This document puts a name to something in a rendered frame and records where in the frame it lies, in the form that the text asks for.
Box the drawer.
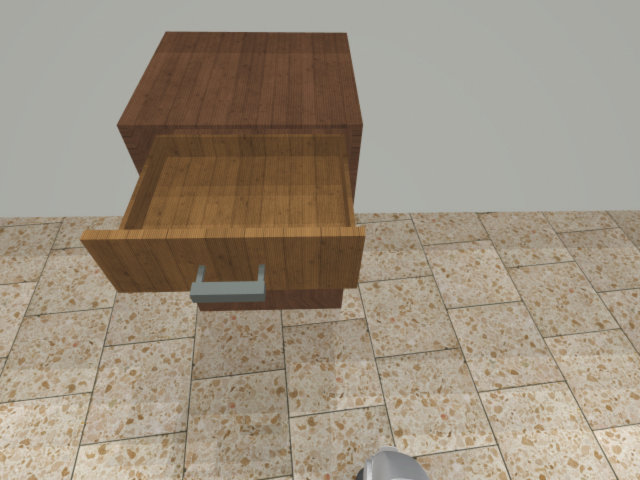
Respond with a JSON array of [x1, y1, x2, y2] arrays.
[[80, 134, 366, 293]]

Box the right robot shin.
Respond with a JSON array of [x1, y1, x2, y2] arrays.
[[374, 445, 398, 456]]

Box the cabinet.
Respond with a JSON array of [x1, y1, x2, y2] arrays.
[[117, 32, 363, 311]]

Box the robot right thigh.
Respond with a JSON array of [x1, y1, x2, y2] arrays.
[[363, 451, 430, 480]]

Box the handle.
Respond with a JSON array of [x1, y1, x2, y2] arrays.
[[190, 264, 266, 303]]

